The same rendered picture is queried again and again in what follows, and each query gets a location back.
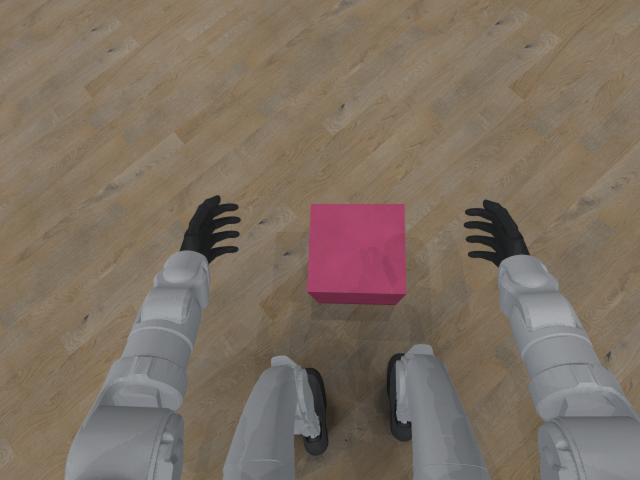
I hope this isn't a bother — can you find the robot right hand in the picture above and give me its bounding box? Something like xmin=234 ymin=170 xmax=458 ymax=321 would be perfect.
xmin=464 ymin=200 xmax=530 ymax=268

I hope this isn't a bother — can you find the carton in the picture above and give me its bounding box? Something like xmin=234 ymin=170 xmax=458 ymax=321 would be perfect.
xmin=307 ymin=204 xmax=406 ymax=305

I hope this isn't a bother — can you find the robot left upper arm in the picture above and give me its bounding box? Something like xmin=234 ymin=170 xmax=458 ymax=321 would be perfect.
xmin=69 ymin=405 xmax=184 ymax=480

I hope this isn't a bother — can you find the robot left hand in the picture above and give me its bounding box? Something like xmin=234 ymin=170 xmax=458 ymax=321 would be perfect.
xmin=180 ymin=195 xmax=241 ymax=264

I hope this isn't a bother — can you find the right robot forearm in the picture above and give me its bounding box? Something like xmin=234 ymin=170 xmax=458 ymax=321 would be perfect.
xmin=498 ymin=255 xmax=640 ymax=422

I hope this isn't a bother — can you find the left robot forearm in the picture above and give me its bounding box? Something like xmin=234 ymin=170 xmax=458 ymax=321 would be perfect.
xmin=64 ymin=250 xmax=210 ymax=480

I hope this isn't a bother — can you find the robot right foot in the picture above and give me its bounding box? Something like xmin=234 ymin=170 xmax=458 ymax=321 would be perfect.
xmin=387 ymin=353 xmax=412 ymax=442

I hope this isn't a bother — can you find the robot left foot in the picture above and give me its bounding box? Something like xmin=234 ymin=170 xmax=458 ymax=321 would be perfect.
xmin=303 ymin=368 xmax=328 ymax=456

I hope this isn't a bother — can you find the robot foot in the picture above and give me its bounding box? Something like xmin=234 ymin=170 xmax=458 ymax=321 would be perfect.
xmin=387 ymin=353 xmax=412 ymax=442
xmin=303 ymin=368 xmax=328 ymax=456

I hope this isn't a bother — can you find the robot right upper arm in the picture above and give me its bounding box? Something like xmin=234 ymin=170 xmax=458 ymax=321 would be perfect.
xmin=538 ymin=416 xmax=640 ymax=480

